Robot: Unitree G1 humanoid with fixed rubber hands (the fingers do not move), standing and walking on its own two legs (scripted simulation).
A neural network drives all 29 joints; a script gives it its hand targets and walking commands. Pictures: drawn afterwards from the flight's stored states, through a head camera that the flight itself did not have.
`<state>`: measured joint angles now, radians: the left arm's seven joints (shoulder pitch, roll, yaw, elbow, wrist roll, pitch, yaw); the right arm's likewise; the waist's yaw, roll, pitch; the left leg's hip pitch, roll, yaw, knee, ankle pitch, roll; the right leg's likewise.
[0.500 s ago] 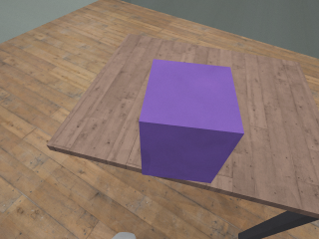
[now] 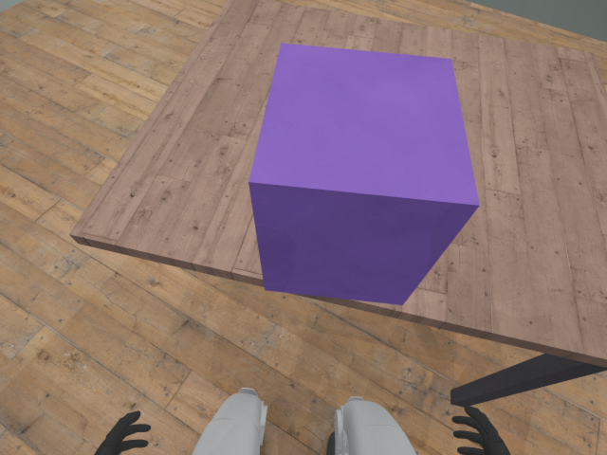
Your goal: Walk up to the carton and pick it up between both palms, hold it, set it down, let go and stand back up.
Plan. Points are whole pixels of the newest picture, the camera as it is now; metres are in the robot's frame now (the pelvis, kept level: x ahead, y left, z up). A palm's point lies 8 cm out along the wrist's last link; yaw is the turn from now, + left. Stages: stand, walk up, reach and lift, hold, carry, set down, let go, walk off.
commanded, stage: walk up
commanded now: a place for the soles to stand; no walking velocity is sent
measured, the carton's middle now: (347, 187) +0.41 -0.04 +0.09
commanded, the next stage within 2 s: none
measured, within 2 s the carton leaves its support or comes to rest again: neither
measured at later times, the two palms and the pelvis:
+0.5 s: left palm out of the picture -0.04 +0.20 -0.11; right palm out of the picture -0.05 -0.28 -0.13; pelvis -0.07 -0.03 +0.02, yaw +3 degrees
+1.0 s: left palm out of the picture +0.00 +0.23 -0.12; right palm out of the picture -0.04 -0.23 -0.13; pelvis -0.04 +0.00 +0.01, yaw -3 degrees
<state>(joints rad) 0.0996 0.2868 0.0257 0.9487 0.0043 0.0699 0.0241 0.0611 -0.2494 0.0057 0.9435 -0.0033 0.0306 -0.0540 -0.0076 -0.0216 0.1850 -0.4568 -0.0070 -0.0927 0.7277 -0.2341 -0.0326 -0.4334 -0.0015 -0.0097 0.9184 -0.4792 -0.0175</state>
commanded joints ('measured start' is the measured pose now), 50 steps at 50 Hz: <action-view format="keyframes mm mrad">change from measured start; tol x16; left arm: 1 193 44 19 -74 -1 -8 1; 4 282 147 25 -71 15 -36 7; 10 -26 114 26 -194 22 -26 14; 50 305 64 -5 10 21 -99 16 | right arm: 1 -109 -221 -55 -111 -27 21 -21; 24 374 -131 -46 19 -32 -41 35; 50 313 -87 3 -13 -17 -44 29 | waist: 1 60 253 -317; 5 23 -252 -272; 34 24 121 -5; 50 23 -61 -147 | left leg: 1 75 296 -256 -241 378 252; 3 39 145 -121 -38 144 141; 5 -206 -131 -36 377 -450 21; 7 -134 -112 -127 575 -409 27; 19 91 1 66 -58 -350 10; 23 367 18 47 -348 -55 72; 27 114 212 -174 -507 -431 154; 37 125 143 -8 -443 -208 112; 43 249 129 69 -302 191 94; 50 158 75 106 -172 35 47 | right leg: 1 128 -28 83 10 -48 -6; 3 299 -51 107 -439 143 -8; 4 331 -237 454 -618 230 -30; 7 37 -370 582 -628 229 -211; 11 254 -207 303 -559 266 -96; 20 243 -259 387 -679 -121 -133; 27 179 -21 52 -471 159 19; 39 134 -37 112 -402 261 -48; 50 343 -167 322 -385 697 -159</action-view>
